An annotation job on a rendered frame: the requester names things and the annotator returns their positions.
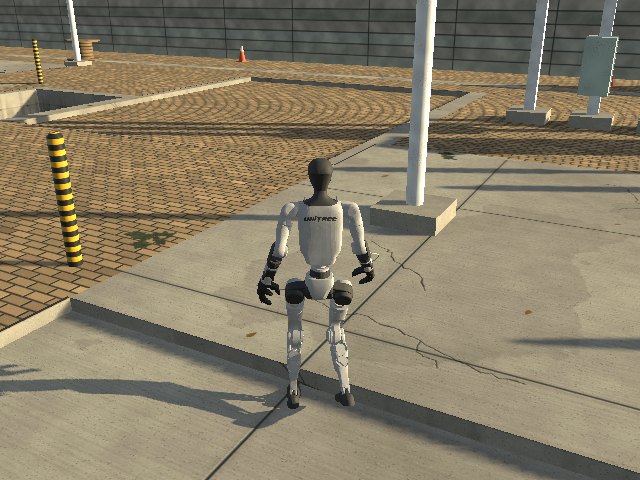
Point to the robot right upper arm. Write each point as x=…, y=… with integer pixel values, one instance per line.
x=352, y=212

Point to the left robot hand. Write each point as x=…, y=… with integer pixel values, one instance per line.
x=262, y=290

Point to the right robot hand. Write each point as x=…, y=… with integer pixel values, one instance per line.
x=368, y=278

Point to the robot left upper arm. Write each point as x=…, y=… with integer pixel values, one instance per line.
x=288, y=211

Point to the robot head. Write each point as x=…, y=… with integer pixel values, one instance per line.
x=320, y=172

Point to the robot right forearm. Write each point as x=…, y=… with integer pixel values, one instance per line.
x=365, y=259

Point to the robot left forearm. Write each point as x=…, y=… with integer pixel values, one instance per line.
x=271, y=267

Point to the left robot shin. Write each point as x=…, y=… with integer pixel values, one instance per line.
x=293, y=363

